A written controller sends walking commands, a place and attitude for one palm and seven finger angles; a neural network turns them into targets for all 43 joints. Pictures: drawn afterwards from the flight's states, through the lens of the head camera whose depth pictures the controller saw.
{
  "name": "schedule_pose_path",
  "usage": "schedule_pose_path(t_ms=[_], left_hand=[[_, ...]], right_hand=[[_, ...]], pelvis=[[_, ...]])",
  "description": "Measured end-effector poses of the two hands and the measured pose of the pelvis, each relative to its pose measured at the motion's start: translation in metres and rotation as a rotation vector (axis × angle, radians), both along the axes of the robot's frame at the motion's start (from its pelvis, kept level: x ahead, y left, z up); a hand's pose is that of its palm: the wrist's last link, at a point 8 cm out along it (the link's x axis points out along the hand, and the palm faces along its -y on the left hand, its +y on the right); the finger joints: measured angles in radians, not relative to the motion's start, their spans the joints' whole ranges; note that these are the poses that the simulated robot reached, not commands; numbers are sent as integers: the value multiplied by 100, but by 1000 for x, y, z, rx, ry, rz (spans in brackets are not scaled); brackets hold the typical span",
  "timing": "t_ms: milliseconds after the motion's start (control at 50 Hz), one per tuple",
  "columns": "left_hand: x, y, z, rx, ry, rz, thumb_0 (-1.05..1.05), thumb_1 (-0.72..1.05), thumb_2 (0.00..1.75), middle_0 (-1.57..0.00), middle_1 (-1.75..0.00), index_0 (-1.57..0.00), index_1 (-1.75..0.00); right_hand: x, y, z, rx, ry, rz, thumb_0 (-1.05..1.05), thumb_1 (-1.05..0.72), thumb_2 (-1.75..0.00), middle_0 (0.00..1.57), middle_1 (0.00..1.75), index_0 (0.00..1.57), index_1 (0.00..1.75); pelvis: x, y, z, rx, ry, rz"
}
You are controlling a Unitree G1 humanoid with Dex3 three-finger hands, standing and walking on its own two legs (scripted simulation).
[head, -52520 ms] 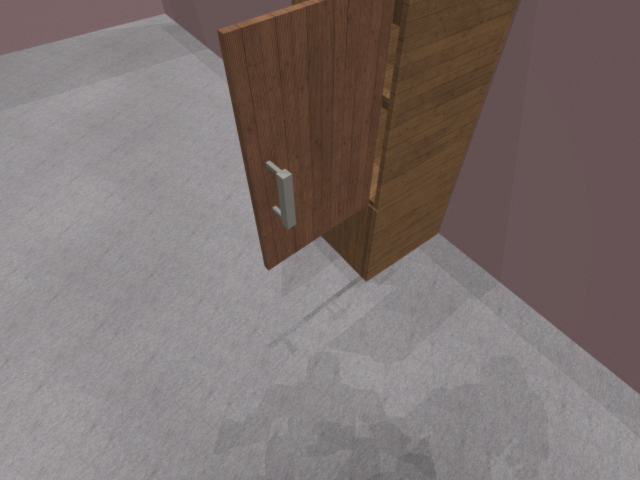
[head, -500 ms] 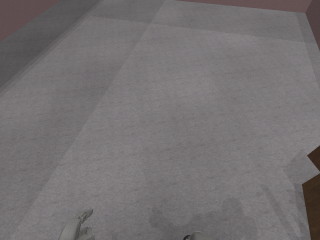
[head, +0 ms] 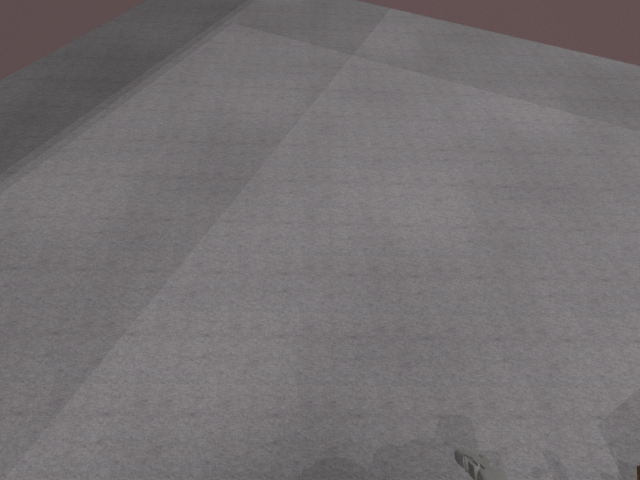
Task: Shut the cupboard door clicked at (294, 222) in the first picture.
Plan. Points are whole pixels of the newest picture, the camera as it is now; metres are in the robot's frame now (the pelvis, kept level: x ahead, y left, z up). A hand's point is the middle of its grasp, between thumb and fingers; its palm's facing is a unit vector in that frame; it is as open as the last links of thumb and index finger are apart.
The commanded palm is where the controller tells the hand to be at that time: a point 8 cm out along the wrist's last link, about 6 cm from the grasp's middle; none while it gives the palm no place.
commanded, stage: turn to face it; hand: left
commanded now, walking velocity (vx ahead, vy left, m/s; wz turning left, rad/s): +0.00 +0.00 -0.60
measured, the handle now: out of the picture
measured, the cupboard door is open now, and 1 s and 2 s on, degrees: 30 30 30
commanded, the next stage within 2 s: none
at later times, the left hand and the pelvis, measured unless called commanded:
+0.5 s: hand (192, 435) +0.18 +0.21 -0.17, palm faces -0.26 -0.94 -0.22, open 7.4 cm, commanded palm none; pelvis +0.04 +0.03 +0.00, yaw -18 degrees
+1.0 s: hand (276, 399) +0.24 +0.09 -0.15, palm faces -0.59 -0.77 -0.24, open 7.4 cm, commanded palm none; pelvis +0.04 +0.00 +0.00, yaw -35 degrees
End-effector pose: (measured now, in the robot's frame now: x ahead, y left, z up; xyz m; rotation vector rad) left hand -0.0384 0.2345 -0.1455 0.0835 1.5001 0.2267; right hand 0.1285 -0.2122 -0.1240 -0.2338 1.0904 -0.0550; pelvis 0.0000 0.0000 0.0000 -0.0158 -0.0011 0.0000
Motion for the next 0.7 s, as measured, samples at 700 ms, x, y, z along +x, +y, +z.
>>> schedule_pose_path(t_ms=[700], left_hand=[[314, -30, 30, -28, -380, -632, 1, 92, 89, -19, -30, -20, -30]], right_hand=[[-171, -15, 12, -62, 211, -582, 1, -90, -89, 20, 30, 20, 30]], pelvis=[[41, 20, 8, -29, 16, -449]])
